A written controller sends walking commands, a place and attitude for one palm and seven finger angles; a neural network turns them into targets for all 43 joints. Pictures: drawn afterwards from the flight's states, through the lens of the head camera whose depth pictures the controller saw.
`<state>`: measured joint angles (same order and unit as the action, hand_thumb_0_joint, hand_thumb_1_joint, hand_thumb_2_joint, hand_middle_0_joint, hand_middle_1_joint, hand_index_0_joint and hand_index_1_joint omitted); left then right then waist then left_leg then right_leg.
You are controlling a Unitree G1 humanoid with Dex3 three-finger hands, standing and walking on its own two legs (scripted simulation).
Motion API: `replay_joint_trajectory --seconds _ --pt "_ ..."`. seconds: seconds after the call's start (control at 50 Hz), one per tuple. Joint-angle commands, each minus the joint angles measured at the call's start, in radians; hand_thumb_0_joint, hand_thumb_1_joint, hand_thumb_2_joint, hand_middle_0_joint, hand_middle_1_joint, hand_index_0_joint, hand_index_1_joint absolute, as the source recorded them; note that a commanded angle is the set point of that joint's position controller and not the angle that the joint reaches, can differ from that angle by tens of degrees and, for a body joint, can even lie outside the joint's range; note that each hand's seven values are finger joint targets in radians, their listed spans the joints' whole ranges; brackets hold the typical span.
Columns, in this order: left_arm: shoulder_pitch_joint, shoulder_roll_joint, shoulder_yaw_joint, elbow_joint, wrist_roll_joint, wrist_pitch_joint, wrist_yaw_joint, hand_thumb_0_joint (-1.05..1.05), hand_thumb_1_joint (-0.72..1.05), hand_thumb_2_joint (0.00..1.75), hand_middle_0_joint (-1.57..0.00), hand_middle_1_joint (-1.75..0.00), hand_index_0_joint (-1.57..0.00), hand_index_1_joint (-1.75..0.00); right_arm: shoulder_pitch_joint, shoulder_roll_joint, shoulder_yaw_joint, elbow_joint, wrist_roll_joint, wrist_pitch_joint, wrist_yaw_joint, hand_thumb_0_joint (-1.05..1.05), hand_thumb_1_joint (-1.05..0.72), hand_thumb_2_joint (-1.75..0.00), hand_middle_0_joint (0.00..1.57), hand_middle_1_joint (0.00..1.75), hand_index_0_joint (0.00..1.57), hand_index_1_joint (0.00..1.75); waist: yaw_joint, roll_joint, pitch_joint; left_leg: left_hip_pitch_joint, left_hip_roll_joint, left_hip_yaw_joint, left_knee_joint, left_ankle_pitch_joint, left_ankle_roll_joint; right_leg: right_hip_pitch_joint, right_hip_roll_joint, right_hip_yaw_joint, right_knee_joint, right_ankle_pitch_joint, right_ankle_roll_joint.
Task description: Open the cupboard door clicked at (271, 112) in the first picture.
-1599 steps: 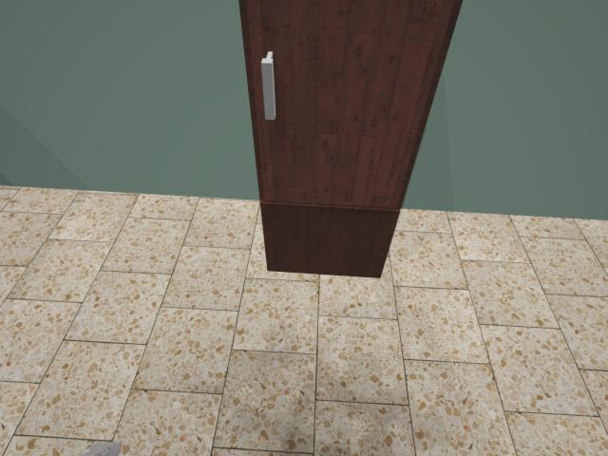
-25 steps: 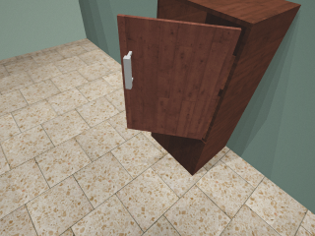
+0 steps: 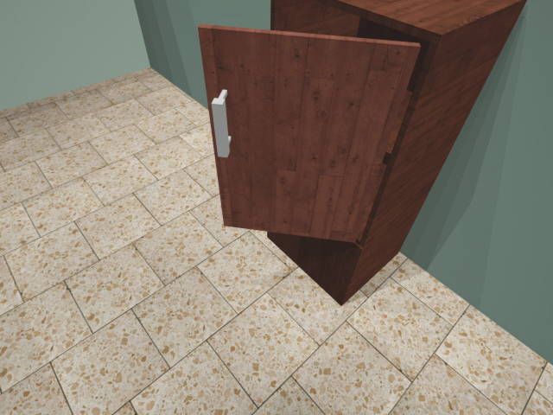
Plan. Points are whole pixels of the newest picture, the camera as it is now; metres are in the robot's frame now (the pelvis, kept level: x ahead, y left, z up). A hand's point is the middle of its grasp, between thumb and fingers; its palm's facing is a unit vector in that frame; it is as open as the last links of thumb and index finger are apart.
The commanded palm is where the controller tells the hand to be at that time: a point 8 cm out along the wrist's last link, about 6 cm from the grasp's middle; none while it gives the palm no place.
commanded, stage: look again from close up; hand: left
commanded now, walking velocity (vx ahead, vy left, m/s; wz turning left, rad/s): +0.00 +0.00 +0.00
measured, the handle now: (223, 123) +0.69 +0.16 +0.05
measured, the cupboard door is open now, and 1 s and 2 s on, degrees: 40 40 40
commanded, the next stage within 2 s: shuffle to correct the standing spot in 0.26 s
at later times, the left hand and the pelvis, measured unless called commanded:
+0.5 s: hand out of the picture +0.01 +0.15 -0.18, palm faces -0.01 -0.99 -0.17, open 7.4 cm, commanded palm none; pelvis +0.02 -0.02 +0.00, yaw -2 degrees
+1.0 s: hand out of the picture +0.14 +0.19 -0.18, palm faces -0.08 -0.98 -0.16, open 7.3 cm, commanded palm none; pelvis +0.11 +0.02 +0.00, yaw -6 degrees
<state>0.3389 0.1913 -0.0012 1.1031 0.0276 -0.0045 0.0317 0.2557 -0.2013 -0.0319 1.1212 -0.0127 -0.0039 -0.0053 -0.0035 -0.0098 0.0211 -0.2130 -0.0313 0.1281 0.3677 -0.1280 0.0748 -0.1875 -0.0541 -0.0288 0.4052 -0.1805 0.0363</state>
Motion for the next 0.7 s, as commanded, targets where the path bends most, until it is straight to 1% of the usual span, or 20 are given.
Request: replay_joint_trajectory --seconds 0.0,0.02,0.06,0.1,0.16,0.18,0.22,0.24,0.34,0.38,0.4,0.44,0.48,0.5,0.54,0.6,0.62,0.64,0.66,0.68 --pt "0.055 0.105 0.020 -0.028 0.000 -0.013 0.006 0.00 0.90 0.90 -0.20 -0.30 -0.20 -0.30 0.027 -0.125 -0.020 -0.040 0.004 -0.013 -0.007 0.00 -0.90 -0.90 0.20 0.30 0.20 0.30 0.002 0.002 0.058 -0.017 0.167 -0.203 -0.154 -0.255 -0.043 -0.065 -0.055 0.074 -0.082 -0.069 -0.049" --pt "0.053 0.105 0.019 -0.030 0.000 -0.013 0.006 0.00 0.90 0.90 -0.20 -0.30 -0.20 -0.30 0.028 -0.124 -0.018 -0.037 0.004 -0.014 -0.007 0.00 -0.90 -0.90 0.20 0.30 0.20 0.30 0.001 0.010 0.051 -0.016 0.166 -0.199 -0.155 -0.253 -0.045 -0.059 -0.057 0.076 -0.083 -0.070 -0.049" --pt "0.048 0.103 0.018 -0.030 -0.002 -0.015 0.006 0.00 0.90 0.90 -0.20 -0.30 -0.20 -0.30 0.029 -0.119 -0.017 -0.034 0.004 -0.015 -0.007 0.00 -0.90 -0.90 0.20 0.30 0.20 0.30 0.001 -0.006 0.051 -0.008 0.163 -0.191 -0.144 -0.229 -0.046 -0.062 -0.060 0.081 -0.091 -0.065 -0.050" --pt "0.046 0.104 0.018 -0.031 -0.002 -0.018 0.007 0.00 0.90 0.90 -0.20 -0.30 -0.20 -0.30 0.036 -0.113 -0.015 -0.031 0.005 -0.016 -0.007 0.00 -0.90 -0.90 0.20 0.30 0.20 0.30 -0.001 -0.014 0.034 0.013 0.160 -0.182 -0.124 -0.183 -0.046 -0.058 -0.063 0.089 -0.097 -0.049 -0.052" --pt "0.035 0.100 0.016 -0.033 -0.004 -0.019 0.007 0.00 0.90 0.90 -0.20 -0.30 -0.20 -0.30 0.039 -0.103 -0.012 -0.025 0.005 -0.017 -0.008 0.00 -0.90 -0.90 0.20 0.30 0.20 0.30 -0.004 -0.008 0.050 0.011 0.157 -0.172 -0.121 -0.168 -0.051 -0.066 -0.065 0.091 -0.105 -0.055 -0.051" --pt "0.037 0.096 0.016 -0.032 -0.005 -0.020 0.007 0.00 0.90 0.90 -0.20 -0.30 -0.20 -0.30 0.040 -0.102 -0.010 -0.023 0.004 -0.018 -0.008 0.00 -0.90 -0.90 0.20 0.30 0.20 0.30 -0.003 0.000 0.042 0.015 0.156 -0.169 -0.118 -0.159 -0.051 -0.060 -0.065 0.092 -0.103 -0.044 -0.051" --pt "0.035 0.096 0.015 -0.030 -0.006 -0.020 0.008 0.00 0.90 0.90 -0.20 -0.30 -0.20 -0.30 0.038 -0.092 -0.008 -0.020 0.005 -0.018 -0.009 0.00 -0.90 -0.90 0.20 0.30 0.20 0.30 -0.002 -0.010 0.046 0.017 0.154 -0.164 -0.109 -0.130 -0.052 -0.057 -0.067 0.093 -0.105 -0.034 -0.053" --pt "0.035 0.089 0.013 -0.030 -0.006 -0.020 0.008 0.00 0.90 0.90 -0.20 -0.30 -0.20 -0.30 0.039 -0.089 -0.007 -0.018 0.004 -0.018 -0.009 0.00 -0.90 -0.90 0.20 0.30 0.20 0.30 -0.004 0.000 0.054 0.016 0.154 -0.164 -0.111 -0.136 -0.053 -0.064 -0.065 0.095 -0.108 -0.041 -0.053" --pt "0.033 0.081 0.013 -0.032 -0.006 -0.018 0.009 0.00 0.90 0.90 -0.20 -0.30 -0.20 -0.30 0.049 -0.077 -0.006 -0.013 0.004 -0.015 -0.010 0.00 -0.90 -0.90 0.20 0.30 0.20 0.30 -0.004 0.001 0.066 0.009 0.154 -0.162 -0.113 -0.161 -0.057 -0.073 -0.061 0.097 -0.111 -0.058 -0.051" --pt "0.053 0.059 0.013 -0.024 -0.004 -0.015 0.006 0.00 0.90 0.90 -0.20 -0.30 -0.20 -0.30 0.073 -0.060 -0.004 -0.006 0.000 -0.014 -0.009 0.00 -0.90 -0.90 0.20 0.30 0.20 0.30 -0.004 0.004 0.043 0.021 0.150 -0.150 -0.103 -0.236 -0.058 -0.074 -0.052 0.105 -0.103 -0.124 -0.055" --pt "0.065 0.058 0.018 -0.025 -0.002 -0.013 0.005 0.00 0.90 0.90 -0.20 -0.30 -0.20 -0.30 0.084 -0.060 -0.007 -0.006 -0.001 -0.012 -0.009 0.00 -0.90 -0.90 0.20 0.30 0.20 0.30 -0.001 -0.011 0.042 0.022 0.152 -0.146 -0.089 -0.274 -0.053 -0.084 -0.049 0.110 -0.092 -0.165 -0.062" --pt "0.077 0.058 0.027 -0.033 0.001 -0.005 -0.002 0.00 0.90 0.90 -0.20 -0.30 -0.20 -0.30 0.081 -0.065 -0.014 -0.016 -0.004 -0.005 -0.008 0.00 -0.90 -0.90 0.20 0.30 0.20 0.30 0.006 0.009 0.091 -0.025 0.153 -0.142 -0.080 -0.396 -0.048 -0.133 -0.040 0.131 -0.087 -0.298 -0.071" --pt "0.091 0.057 0.037 -0.042 0.003 -0.003 -0.008 0.00 0.90 0.90 -0.20 -0.30 -0.20 -0.30 0.081 -0.062 -0.017 -0.029 -0.006 -0.005 -0.007 0.00 -0.90 -0.90 0.20 0.30 0.20 0.30 0.012 -0.002 0.126 -0.057 0.153 -0.133 -0.056 -0.429 -0.042 -0.162 -0.038 0.162 -0.077 -0.345 -0.086" --pt "0.100 0.058 0.041 -0.047 0.003 -0.004 -0.009 0.00 0.90 0.90 -0.20 -0.30 -0.20 -0.30 0.085 -0.058 -0.018 -0.037 -0.005 -0.007 -0.007 0.00 -0.90 -0.90 0.20 0.30 0.20 0.30 0.015 -0.015 0.132 -0.067 0.150 -0.128 -0.032 -0.419 -0.038 -0.160 -0.040 0.184 -0.079 -0.348 -0.097" --pt "0.123 0.055 0.045 -0.046 0.000 -0.012 -0.011 0.00 0.90 0.90 -0.20 -0.30 -0.20 -0.30 0.092 -0.040 -0.016 -0.044 -0.005 -0.015 -0.007 0.00 -0.90 -0.90 0.20 0.30 0.20 0.30 0.018 -0.062 0.110 -0.076 0.127 -0.092 0.042 -0.355 -0.041 -0.132 -0.069 0.233 -0.099 -0.350 -0.118" --pt "0.153 0.076 0.060 -0.043 -0.003 -0.017 -0.006 0.00 0.90 0.90 -0.20 -0.30 -0.20 -0.30 0.099 -0.016 -0.010 -0.058 -0.003 -0.023 -0.007 0.00 -0.90 -0.90 0.20 0.30 0.20 0.30 0.021 -0.143 0.106 -0.150 0.083 -0.034 0.181 -0.278 -0.053 -0.056 -0.129 0.318 -0.137 -0.355 -0.162" --pt "0.167 0.079 0.064 -0.040 -0.005 -0.018 -0.005 0.00 0.90 0.90 -0.20 -0.30 -0.20 -0.30 0.087 -0.011 -0.007 -0.064 -0.003 -0.025 -0.007 0.00 -0.90 -0.90 0.20 0.30 0.20 0.30 0.026 -0.143 0.121 -0.177 0.071 -0.025 0.227 -0.262 -0.058 -0.048 -0.155 0.357 -0.151 -0.344 -0.181" --pt "0.170 0.081 0.068 -0.040 -0.006 -0.020 -0.003 0.00 0.90 0.90 -0.20 -0.30 -0.20 -0.30 0.088 -0.003 -0.006 -0.069 -0.003 -0.029 -0.007 0.00 -0.90 -0.90 0.20 0.30 0.20 0.30 0.022 -0.140 0.124 -0.189 0.073 -0.025 0.244 -0.247 -0.060 -0.036 -0.174 0.365 -0.147 -0.294 -0.195" --pt "0.163 0.079 0.071 -0.043 -0.005 -0.022 -0.002 0.00 0.90 0.90 -0.20 -0.30 -0.20 -0.30 0.097 0.001 -0.005 -0.070 -0.002 -0.032 -0.008 0.00 -0.90 -0.90 0.20 0.30 0.20 0.30 0.015 -0.123 0.119 -0.162 0.075 -0.030 0.228 -0.244 -0.060 -0.048 -0.176 0.352 -0.128 -0.251 -0.200" --pt "0.144 0.075 0.073 -0.048 -0.005 -0.021 -0.002 0.00 0.90 0.90 -0.20 -0.30 -0.20 -0.30 0.127 0.002 -0.005 -0.065 -0.001 -0.036 -0.010 0.00 -0.90 -0.90 0.20 0.30 0.20 0.30 -0.001 -0.102 0.114 -0.099 0.078 -0.035 0.174 -0.237 -0.058 -0.085 -0.157 0.309 -0.090 -0.225 -0.191"
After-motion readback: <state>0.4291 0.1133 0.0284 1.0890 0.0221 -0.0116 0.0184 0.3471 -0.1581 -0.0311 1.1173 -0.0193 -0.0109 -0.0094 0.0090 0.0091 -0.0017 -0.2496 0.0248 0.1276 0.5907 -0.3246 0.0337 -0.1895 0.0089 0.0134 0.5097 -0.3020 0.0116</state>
